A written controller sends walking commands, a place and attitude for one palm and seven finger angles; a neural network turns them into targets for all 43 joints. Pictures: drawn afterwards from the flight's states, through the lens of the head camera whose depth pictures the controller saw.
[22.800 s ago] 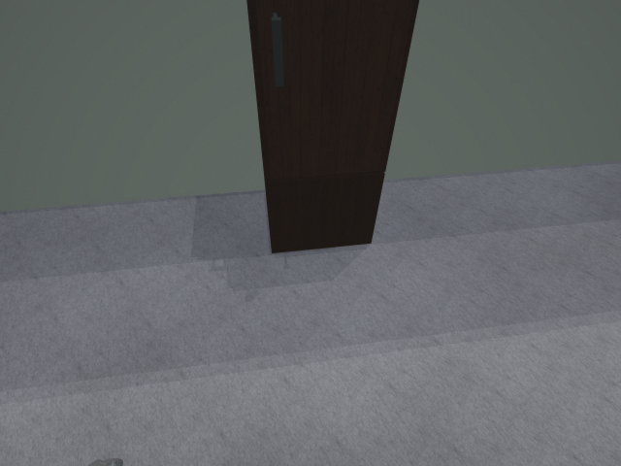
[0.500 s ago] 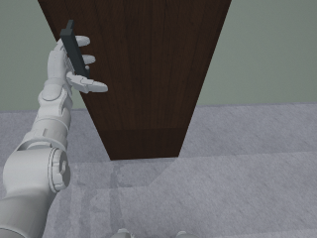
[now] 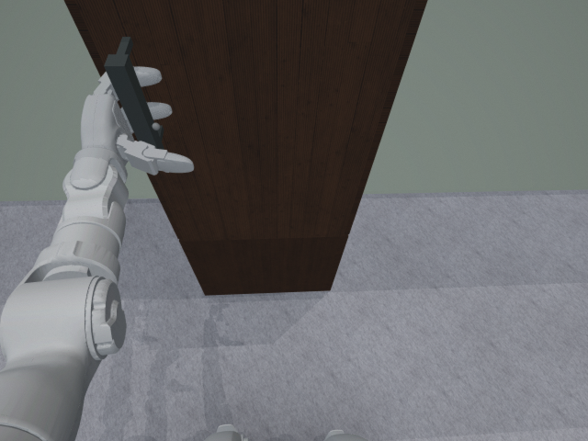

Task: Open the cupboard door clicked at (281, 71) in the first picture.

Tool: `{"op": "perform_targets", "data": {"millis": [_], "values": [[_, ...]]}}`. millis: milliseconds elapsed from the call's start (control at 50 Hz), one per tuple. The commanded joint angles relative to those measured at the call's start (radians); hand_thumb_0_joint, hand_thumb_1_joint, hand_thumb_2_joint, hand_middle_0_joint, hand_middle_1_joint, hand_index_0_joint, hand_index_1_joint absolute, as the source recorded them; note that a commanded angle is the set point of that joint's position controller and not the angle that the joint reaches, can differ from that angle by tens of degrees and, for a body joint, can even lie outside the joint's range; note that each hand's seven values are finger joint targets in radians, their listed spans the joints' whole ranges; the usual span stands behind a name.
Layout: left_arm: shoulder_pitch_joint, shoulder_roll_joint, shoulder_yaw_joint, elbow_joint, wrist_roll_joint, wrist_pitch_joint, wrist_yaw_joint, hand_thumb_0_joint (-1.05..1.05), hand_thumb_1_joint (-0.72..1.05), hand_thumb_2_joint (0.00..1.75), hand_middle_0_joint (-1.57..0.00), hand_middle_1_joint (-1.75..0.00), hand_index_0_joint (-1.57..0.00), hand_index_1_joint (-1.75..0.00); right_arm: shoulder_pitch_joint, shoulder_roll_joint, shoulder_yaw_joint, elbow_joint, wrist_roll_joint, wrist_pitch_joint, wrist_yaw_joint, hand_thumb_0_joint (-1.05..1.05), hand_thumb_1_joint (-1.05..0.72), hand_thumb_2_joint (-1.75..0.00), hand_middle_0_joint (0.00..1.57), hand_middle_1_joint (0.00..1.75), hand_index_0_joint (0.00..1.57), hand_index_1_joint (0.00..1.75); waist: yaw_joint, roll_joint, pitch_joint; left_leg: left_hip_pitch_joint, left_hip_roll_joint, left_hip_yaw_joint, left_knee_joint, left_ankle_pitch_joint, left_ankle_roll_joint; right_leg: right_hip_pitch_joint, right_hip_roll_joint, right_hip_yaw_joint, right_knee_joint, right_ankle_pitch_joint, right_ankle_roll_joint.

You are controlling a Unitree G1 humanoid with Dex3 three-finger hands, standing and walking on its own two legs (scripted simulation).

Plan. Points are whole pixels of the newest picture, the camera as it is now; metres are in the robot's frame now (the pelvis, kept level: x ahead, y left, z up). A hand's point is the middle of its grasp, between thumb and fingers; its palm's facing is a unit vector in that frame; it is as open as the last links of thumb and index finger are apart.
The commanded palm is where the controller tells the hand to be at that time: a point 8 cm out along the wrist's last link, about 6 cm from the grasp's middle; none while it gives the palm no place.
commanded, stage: close the thumb around the handle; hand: left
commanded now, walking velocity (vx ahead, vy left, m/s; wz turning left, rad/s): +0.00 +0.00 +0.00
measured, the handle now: (141, 104) +0.55 +0.18 +0.13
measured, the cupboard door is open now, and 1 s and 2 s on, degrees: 0 0 42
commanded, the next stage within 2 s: pull the door open along its arc in 0.74 s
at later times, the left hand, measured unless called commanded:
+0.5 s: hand (155, 124) +0.51 +0.15 +0.13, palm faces -0.01 -1.00 +0.00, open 8.3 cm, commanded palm +0.48 +0.20 +0.13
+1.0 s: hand (155, 126) +0.51 +0.15 +0.13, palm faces -0.02 -1.00 +0.00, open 5.5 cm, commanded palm +0.46 +0.21 +0.13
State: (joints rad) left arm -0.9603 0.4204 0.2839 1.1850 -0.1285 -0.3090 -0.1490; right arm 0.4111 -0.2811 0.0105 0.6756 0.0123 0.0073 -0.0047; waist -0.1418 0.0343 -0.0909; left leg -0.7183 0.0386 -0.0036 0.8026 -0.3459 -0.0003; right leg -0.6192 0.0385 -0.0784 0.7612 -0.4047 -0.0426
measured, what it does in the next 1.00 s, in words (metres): stands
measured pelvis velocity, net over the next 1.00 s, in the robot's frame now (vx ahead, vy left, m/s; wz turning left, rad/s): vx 0.00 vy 0.01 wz -0.03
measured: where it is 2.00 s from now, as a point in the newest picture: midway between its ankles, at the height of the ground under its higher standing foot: outside the picture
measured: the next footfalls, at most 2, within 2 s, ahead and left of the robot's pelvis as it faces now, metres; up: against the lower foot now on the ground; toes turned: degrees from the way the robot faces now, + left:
none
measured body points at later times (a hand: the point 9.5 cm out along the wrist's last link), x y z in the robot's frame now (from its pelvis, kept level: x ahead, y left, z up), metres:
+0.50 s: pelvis +0.00 +0.01 +0.00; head +0.08 +0.02 +0.44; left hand +0.50 +0.21 +0.13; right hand +0.00 -0.25 -0.12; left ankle +0.02 +0.12 -0.70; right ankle -0.03 -0.09 -0.70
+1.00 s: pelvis +0.00 +0.01 +0.00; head +0.08 +0.02 +0.44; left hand +0.50 +0.21 +0.13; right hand +0.00 -0.25 -0.12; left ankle +0.02 +0.12 -0.70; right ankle -0.03 -0.09 -0.70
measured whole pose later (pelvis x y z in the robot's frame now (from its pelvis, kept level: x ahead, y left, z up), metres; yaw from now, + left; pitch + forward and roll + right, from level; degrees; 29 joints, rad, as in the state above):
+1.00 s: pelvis +0.00 +0.01 +0.00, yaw -2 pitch +15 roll -2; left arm -0.92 0.41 0.31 1.14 -0.11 -0.30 -0.15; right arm 0.42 -0.27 0.02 0.64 0.01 0.03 -0.01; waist -0.15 0.04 -0.11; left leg -0.71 0.04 0.03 0.81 -0.36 0.02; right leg -0.62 0.04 -0.04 0.76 -0.40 -0.02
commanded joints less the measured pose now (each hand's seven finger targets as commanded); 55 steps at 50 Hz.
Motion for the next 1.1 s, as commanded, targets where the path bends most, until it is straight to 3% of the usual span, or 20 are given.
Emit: {"op": "perform_targets", "data": {"millis": [0,20,60,100,180,220,260,320,400,420,460,520,580,660,780,820,840,940,1000,1080], "values": [[-0.549,0.168,-0.008,-0.227,0.008,-0.057,-0.014,0.00,-0.50,0.30,-0.30,-1.20,-0.30,-1.20,0.135,-0.154,-0.055,-0.054,0.004,-0.017,-0.011,0.00,-0.90,-0.90,0.20,0.30,0.20,0.30,-0.055,0.054,-0.393,0.366,-0.041,-0.030,-0.034,0.293,0.050,0.047,0.013,0.071,-0.099,0.402,0.036],[-0.529,0.158,-0.008,-0.212,0.006,-0.052,-0.015,0.00,-0.50,0.30,-0.30,-1.20,-0.30,-1.20,0.135,-0.153,-0.055,-0.056,0.003,-0.016,-0.009,0.00,-0.90,-0.90,0.20,0.30,0.20,0.30,-0.048,0.048,-0.390,0.364,-0.043,-0.030,-0.032,0.297,0.049,0.049,0.015,0.067,-0.097,0.403,0.035],[-0.546,0.144,-0.025,-0.209,0.006,-0.047,-0.018,0.00,-0.39,0.35,-0.31,-1.21,-0.31,-1.21,0.132,-0.154,-0.054,-0.059,0.004,-0.015,-0.009,0.00,-0.90,-0.90,0.20,0.30,0.20,0.30,-0.060,0.041,-0.375,0.360,-0.040,-0.032,-0.033,0.284,0.048,0.032,0.015,0.066,-0.100,0.386,0.037],[-0.551,0.176,0.005,-0.206,0.008,-0.048,-0.011,0.00,-0.28,0.40,-0.32,-1.22,-0.32,-1.22,0.137,-0.157,-0.056,-0.058,0.003,-0.014,-0.011,0.00,-0.90,-0.90,0.20,0.30,0.20,0.30,-0.058,0.029,-0.390,0.361,-0.040,-0.033,-0.029,0.291,0.050,0.037,0.014,0.069,-0.096,0.393,0.038],[-0.542,0.175,0.006,-0.201,0.008,-0.048,-0.015,0.00,-0.05,0.49,-0.33,-1.25,-0.33,-1.25,0.142,-0.156,-0.054,-0.060,0.000,-0.012,-0.012,0.00,-0.90,-0.90,0.20,0.30,0.20,0.30,-0.054,0.035,-0.401,0.366,-0.039,-0.038,-0.028,0.308,0.048,0.045,0.015,0.062,-0.090,0.394,0.033],[-0.544,0.168,0.002,-0.218,0.008,-0.054,-0.019,0.00,0.06,0.54,-0.34,-1.26,-0.34,-1.26,0.139,-0.154,-0.056,-0.060,0.001,-0.013,-0.010,0.00,-0.90,-0.90,0.20,0.30,0.20,0.30,-0.048,0.070,-0.420,0.398,-0.034,-0.041,-0.028,0.332,0.042,0.029,0.016,0.058,-0.085,0.399,0.031],[-0.524,0.148,-0.007,-0.213,0.003,-0.051,-0.019,0.00,0.17,0.59,-0.35,-1.27,-0.35,-1.27,0.134,-0.153,-0.055,-0.065,0.000,-0.012,-0.007,0.00,-0.90,-0.90,0.20,0.30,0.20,0.30,-0.048,0.056,-0.403,0.393,-0.034,-0.039,-0.029,0.324,0.042,0.024,0.019,0.055,-0.089,0.389,0.032],[-0.510,0.183,0.031,-0.230,0.000,-0.061,-0.010,0.00,0.34,0.66,-0.36,-1.29,-0.36,-1.29,0.135,-0.155,-0.056,-0.070,-0.001,-0.009,-0.008,0.00,-0.90,-0.90,0.20,0.30,0.20,0.30,-0.030,0.051,-0.427,0.390,-0.036,-0.039,-0.032,0.337,0.041,0.053,0.020,0.055,-0.083,0.403,0.030],[-0.500,0.163,0.017,-0.233,0.008,-0.064,-0.003,0.00,0.56,0.76,-0.38,-1.31,-0.38,-1.31,0.136,-0.152,-0.056,-0.070,-0.001,-0.007,-0.005,0.00,-0.90,-0.90,0.20,0.30,0.20,0.30,-0.035,0.044,-0.408,0.400,-0.032,-0.038,-0.033,0.343,0.041,0.034,0.023,0.051,-0.085,0.398,0.031],[-0.475,0.188,0.041,-0.219,0.007,-0.061,-0.002,0.00,0.62,0.78,-0.38,-1.32,-0.38,-1.32,0.138,-0.157,-0.058,-0.069,-0.001,-0.005,-0.007,0.00,-0.90,-0.90,0.20,0.30,0.20,0.30,-0.028,0.028,-0.400,0.387,-0.031,-0.038,-0.034,0.340,0.041,0.040,0.023,0.051,-0.085,0.396,0.029],[-0.510,0.165,0.013,-0.234,0.009,-0.060,-0.004,0.00,0.73,0.83,-0.39,-1.33,-0.39,-1.33,0.136,-0.154,-0.056,-0.070,-0.001,-0.004,-0.007,0.00,-0.90,-0.90,0.20,0.30,0.20,0.30,-0.039,0.040,-0.386,0.382,-0.031,-0.038,-0.039,0.322,0.040,0.033,0.023,0.051,-0.087,0.381,0.030],[-0.492,0.170,0.028,-0.247,0.009,-0.067,0.001,0.00,0.90,0.90,-0.40,-1.35,-0.40,-1.35,0.140,-0.155,-0.060,-0.071,-0.003,-0.004,-0.005,0.00,-0.90,-0.90,0.20,0.30,0.20,0.30,-0.029,0.062,-0.419,0.418,-0.028,-0.043,-0.036,0.359,0.036,0.028,0.024,0.046,-0.080,0.390,0.026],[-0.488,0.163,0.023,-0.236,0.006,-0.067,0.003,0.00,0.90,0.90,-0.40,-1.35,-0.40,-1.35,0.143,-0.154,-0.058,-0.070,-0.004,-0.004,-0.006,0.00,-0.90,-0.90,0.20,0.30,0.20,0.30,-0.030,0.042,-0.394,0.400,-0.030,-0.044,-0.038,0.349,0.039,0.034,0.025,0.045,-0.083,0.381,0.025],[-0.487,0.140,0.006,-0.238,0.011,-0.064,0.006,0.00,0.90,0.90,-0.40,-1.35,-0.40,-1.35,0.137,-0.153,-0.060,-0.068,-0.003,-0.005,-0.005,0.00,-0.90,-0.90,0.20,0.30,0.20,0.30,-0.030,0.063,-0.395,0.415,-0.027,-0.046,-0.040,0.331,0.033,0.007,0.026,0.042,-0.085,0.354,0.025],[-0.489,0.175,0.028,-0.206,0.012,-0.060,0.010,0.00,0.90,0.90,-0.40,-1.35,-0.40,-1.35,0.145,-0.159,-0.058,-0.064,-0.004,-0.003,-0.010,0.00,-0.90,-0.90,0.20,0.30,0.20,0.30,-0.037,0.015,-0.368,0.373,-0.029,-0.044,-0.041,0.313,0.039,0.027,0.023,0.046,-0.088,0.355,0.026],[-0.507,0.177,0.025,-0.214,0.019,-0.057,0.011,0.00,0.90,0.90,-0.40,-1.35,-0.40,-1.35,0.141,-0.159,-0.059,-0.062,-0.003,-0.003,-0.011,0.00,-0.90,-0.90,0.20,0.30,0.20,0.30,-0.041,0.035,-0.380,0.387,-0.026,-0.045,-0.041,0.314,0.037,0.010,0.022,0.047,-0.087,0.351,0.029],[-0.489,0.225,0.065,-0.209,0.019,-0.056,0.011,0.00,0.90,0.90,-0.40,-1.35,-0.40,-1.35,0.142,-0.163,-0.060,-0.064,-0.003,-0.002,-0.012,0.00,-0.90,-0.90,0.20,0.30,0.20,0.30,-0.027,0.045,-0.386,0.381,-0.029,-0.041,-0.040,0.313,0.038,0.023,0.021,0.051,-0.088,0.353,0.028],[-0.373,0.188,0.054,-0.268,0.000,-0.056,-0.011,0.00,0.90,0.90,-0.40,-1.35,-0.40,-1.35,0.119,-0.152,-0.057,-0.102,0.001,0.004,-0.011,0.00,-0.90,-0.90,0.20,0.30,0.20,0.30,0.010,0.055,-0.426,0.400,-0.030,-0.029,-0.044,0.364,0.035,0.077,0.021,0.046,-0.078,0.406,0.024],[-0.273,0.185,0.069,-0.338,-0.017,-0.053,-0.018,0.00,0.90,0.90,-0.40,-1.35,-0.40,-1.35,0.103,-0.151,-0.062,-0.126,0.006,0.010,-0.008,0.00,-0.90,-0.90,0.20,0.30,0.20,0.30,0.035,0.023,-0.453,0.409,-0.032,-0.018,-0.047,0.410,0.038,0.131,0.024,0.046,-0.077,0.470,0.025],[-0.104,0.136,0.049,-0.470,-0.048,-0.032,-0.017,0.00,0.90,0.90,-0.40,-1.35,-0.40,-1.35,0.064,-0.141,-0.061,-0.168,0.016,0.013,-0.004,0.00,-0.90,-0.90,0.20,0.30,0.20,0.30,0.071,0.006,-0.437,0.400,-0.040,-0.001,-0.068,0.437,0.044,0.220,0.024,0.047,-0.089,0.536,0.022]]}}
